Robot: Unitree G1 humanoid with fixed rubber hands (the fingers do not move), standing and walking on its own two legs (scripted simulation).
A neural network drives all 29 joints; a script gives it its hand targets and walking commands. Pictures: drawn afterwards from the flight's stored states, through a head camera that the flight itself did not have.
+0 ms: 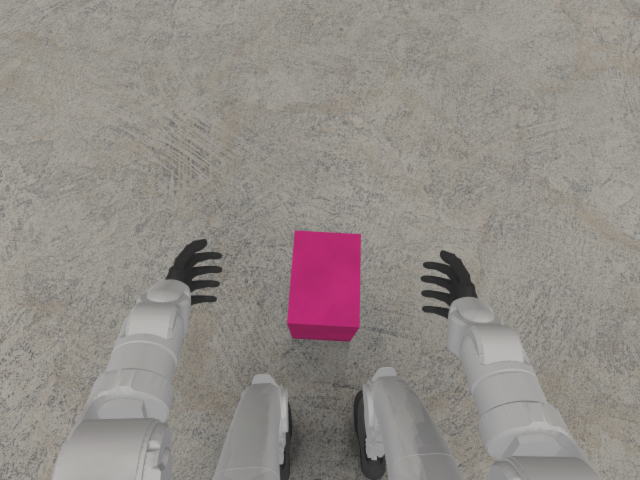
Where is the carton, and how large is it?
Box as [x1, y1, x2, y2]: [287, 231, 360, 341]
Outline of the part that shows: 295,231 287,323 291,335 295,338 349,341 359,327 360,234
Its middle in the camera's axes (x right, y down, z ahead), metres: +0.02 +0.12 +1.01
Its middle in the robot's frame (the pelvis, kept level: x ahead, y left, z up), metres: +0.47 -0.02 -0.56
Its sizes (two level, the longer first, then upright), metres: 0.223 0.160 0.240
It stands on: the floor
